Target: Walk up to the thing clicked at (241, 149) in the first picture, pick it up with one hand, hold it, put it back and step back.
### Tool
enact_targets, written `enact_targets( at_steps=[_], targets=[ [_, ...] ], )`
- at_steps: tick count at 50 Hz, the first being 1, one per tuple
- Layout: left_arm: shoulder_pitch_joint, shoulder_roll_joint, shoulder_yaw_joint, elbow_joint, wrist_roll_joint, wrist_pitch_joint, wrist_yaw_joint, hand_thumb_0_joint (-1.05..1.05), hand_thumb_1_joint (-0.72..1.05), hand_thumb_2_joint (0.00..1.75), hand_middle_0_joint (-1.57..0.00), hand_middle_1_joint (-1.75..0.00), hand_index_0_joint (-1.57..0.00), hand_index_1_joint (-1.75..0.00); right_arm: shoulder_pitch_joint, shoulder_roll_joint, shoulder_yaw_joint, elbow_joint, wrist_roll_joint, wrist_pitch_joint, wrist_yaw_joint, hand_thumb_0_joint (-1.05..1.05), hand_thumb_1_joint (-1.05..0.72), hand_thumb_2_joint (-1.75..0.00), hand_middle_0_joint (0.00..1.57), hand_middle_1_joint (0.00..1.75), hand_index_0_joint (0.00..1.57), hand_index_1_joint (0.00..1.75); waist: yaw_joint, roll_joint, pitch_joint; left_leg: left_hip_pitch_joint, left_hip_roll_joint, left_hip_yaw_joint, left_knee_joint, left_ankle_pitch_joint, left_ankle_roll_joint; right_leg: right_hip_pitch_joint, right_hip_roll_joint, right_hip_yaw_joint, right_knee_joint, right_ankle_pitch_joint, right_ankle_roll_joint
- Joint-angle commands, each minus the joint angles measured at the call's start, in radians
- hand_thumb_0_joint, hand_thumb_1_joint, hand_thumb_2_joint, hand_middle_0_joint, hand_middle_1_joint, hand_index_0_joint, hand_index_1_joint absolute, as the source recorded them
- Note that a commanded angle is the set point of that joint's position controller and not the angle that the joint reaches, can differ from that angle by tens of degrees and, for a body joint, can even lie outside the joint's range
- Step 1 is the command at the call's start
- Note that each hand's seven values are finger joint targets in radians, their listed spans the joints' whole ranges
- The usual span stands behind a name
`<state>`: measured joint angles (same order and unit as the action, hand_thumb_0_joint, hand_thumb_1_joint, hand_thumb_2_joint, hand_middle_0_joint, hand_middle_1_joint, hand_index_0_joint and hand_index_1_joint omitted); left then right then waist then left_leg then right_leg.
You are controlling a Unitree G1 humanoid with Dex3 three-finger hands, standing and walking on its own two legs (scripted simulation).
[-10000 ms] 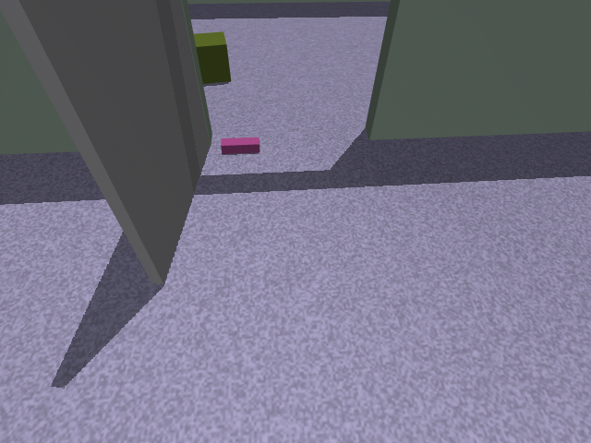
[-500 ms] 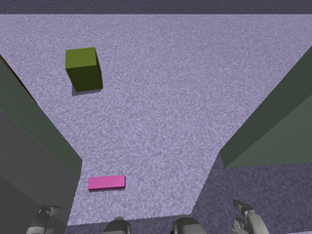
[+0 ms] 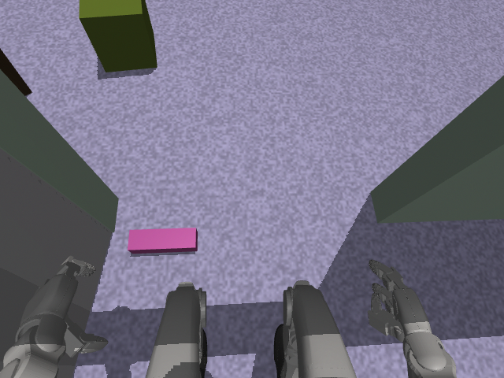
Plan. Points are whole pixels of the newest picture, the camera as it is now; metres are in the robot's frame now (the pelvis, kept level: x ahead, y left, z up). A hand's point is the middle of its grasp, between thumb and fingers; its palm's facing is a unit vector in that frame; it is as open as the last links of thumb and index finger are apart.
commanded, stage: rise first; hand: left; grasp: from above
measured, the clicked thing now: (164, 240) +0.44 +0.24 -0.55
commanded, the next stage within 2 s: none
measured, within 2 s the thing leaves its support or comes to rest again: neither
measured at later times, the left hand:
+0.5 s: hand (115, 265) +0.32 +0.30 -0.32, palm faces -0.48 -0.23 -0.85, open 14.1 cm
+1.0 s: hand (126, 249) +0.38 +0.30 -0.39, palm faces -0.47 -0.03 -0.88, open 14.1 cm
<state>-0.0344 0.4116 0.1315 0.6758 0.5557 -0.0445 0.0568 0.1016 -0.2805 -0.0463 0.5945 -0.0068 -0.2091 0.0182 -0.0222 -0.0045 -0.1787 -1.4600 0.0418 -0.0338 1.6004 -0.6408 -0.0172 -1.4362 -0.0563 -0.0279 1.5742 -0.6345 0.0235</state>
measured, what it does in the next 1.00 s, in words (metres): lowers itself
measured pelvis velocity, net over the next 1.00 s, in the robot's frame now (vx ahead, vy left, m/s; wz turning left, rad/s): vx -0.05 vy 0.01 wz -0.08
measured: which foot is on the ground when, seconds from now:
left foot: down 0.00-1.00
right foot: down 0.00-1.00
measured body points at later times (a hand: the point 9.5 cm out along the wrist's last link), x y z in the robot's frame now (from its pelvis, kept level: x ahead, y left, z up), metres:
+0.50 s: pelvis -0.05 +0.00 -0.17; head +0.16 +0.03 +0.22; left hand +0.35 +0.31 -0.27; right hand +0.05 -0.28 -0.30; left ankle +0.04 +0.13 -0.54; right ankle +0.04 -0.14 -0.54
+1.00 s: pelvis -0.05 +0.01 -0.23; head +0.18 +0.05 +0.16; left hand +0.40 +0.30 -0.34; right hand +0.02 -0.28 -0.35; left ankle +0.04 +0.13 -0.54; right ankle +0.04 -0.14 -0.54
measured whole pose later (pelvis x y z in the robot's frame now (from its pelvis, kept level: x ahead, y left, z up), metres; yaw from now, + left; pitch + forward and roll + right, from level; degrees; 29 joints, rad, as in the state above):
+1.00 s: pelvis -0.05 +0.01 -0.23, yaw -5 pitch +33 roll -7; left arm -0.78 0.72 0.14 1.29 1.27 -0.32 0.36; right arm 0.11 -0.28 -0.02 0.77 -0.13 -0.03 0.13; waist -0.14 -0.01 -0.07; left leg -2.25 0.02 -0.12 2.34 -0.67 0.00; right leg -2.18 -0.04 -0.04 2.27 -0.66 0.04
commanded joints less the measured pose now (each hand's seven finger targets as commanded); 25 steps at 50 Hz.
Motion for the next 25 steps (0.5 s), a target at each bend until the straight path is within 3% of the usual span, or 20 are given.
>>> enact_targets(
  at_steps=[1,3,6,10,13,15,19,22,25],
  targets=[
    [-0.120,0.271,0.095,-0.087,0.103,-0.070,0.066,0.00,-0.59,1.00,-0.07,-1.09,-0.07,-1.09,0.063,-0.171,-0.082,-0.054,0.011,-0.025,-0.002,0.00,-0.92,-0.91,0.20,0.30,0.20,0.30,0.015,0.125,-0.493,0.237,-0.037,0.010,-0.063,0.347,0.020,0.069,0.043,0.000,-0.029,0.298,-0.052],
    [-0.182,0.256,0.079,-0.030,0.137,-0.080,0.080,0.00,-0.58,1.00,-0.06,-1.09,-0.07,-1.08,0.070,-0.171,-0.083,-0.029,0.007,-0.015,0.009,0.00,-0.91,-0.91,0.20,0.30,0.20,0.30,0.004,0.081,-0.511,0.171,-0.038,0.003,-0.003,0.366,0.023,0.030,0.044,-0.011,0.027,0.317,-0.052],
    [-0.319,0.317,0.085,-0.025,0.195,-0.106,0.099,0.00,-0.59,1.02,-0.06,-1.06,-0.06,-1.06,0.084,-0.183,-0.095,-0.007,-0.002,-0.001,0.019,0.00,-0.91,-0.90,0.20,0.30,0.20,0.30,0.000,0.087,-0.571,0.106,-0.038,0.008,0.074,0.325,0.027,-0.028,0.045,-0.009,0.081,0.286,-0.051],
    [-0.425,0.372,0.101,0.078,0.261,-0.139,0.122,0.00,-0.57,1.03,-0.06,-1.04,-0.06,-1.04,0.094,-0.183,-0.099,0.009,-0.011,0.021,0.027,0.00,-0.90,-0.90,0.20,0.30,0.20,0.30,0.003,0.039,-0.568,-0.054,-0.044,0.027,0.150,0.164,0.038,-0.063,0.046,-0.010,0.111,0.166,-0.044],
    [-0.505,0.425,0.110,0.094,0.311,-0.164,0.135,0.00,-0.56,1.02,-0.06,-1.06,-0.06,-1.06,0.117,-0.187,-0.100,0.028,-0.020,0.037,0.030,0.00,-0.90,-0.90,0.20,0.30,0.20,0.30,0.009,0.057,-0.653,-0.062,-0.044,0.035,0.209,0.180,0.040,-0.073,0.046,-0.013,0.157,0.172,-0.044],
    [-0.574,0.418,0.086,0.129,0.336,-0.178,0.139,0.00,-0.58,1.04,-0.07,-1.04,-0.06,-1.05,0.133,-0.190,-0.099,0.039,-0.026,0.048,0.032,0.00,-0.90,-0.90,0.20,0.30,0.20,0.30,-0.020,0.040,-0.633,-0.109,-0.045,0.032,0.245,0.159,0.047,-0.111,0.048,-0.019,0.176,0.158,-0.041],
    [-0.681,0.498,0.100,0.183,0.393,-0.211,0.161,0.00,-0.58,1.05,-0.07,-1.04,-0.06,-1.05,0.141,-0.195,-0.094,0.056,-0.036,0.071,0.037,0.00,-0.91,-0.90,0.20,0.30,0.20,0.30,-0.028,0.065,-0.598,-0.168,-0.044,0.025,0.279,0.073,0.049,-0.191,0.053,-0.037,0.219,0.066,-0.046],
    [-0.728,0.490,0.085,0.228,0.431,-0.228,0.185,0.00,-0.58,1.05,-0.07,-1.03,-0.06,-1.04,0.143,-0.193,-0.084,0.065,-0.048,0.093,0.045,0.00,-0.90,-0.90,0.20,0.30,0.20,0.30,-0.041,0.094,-0.568,-0.190,-0.045,0.018,0.300,0.028,0.049,-0.260,0.056,-0.052,0.254,0.024,-0.048],
    [-0.796,0.532,0.085,0.268,0.483,-0.237,0.213,0.00,-0.57,1.05,-0.06,-1.01,-0.05,-1.02,0.145,-0.207,-0.076,0.076,-0.054,0.114,0.050,0.00,-0.90,-0.90,0.20,0.30,0.20,0.30,-0.053,0.147,-0.536,-0.192,-0.042,-0.008,0.299,-0.018,0.044,-0.352,0.056,-0.073,0.302,-0.003,-0.053]
  ],
)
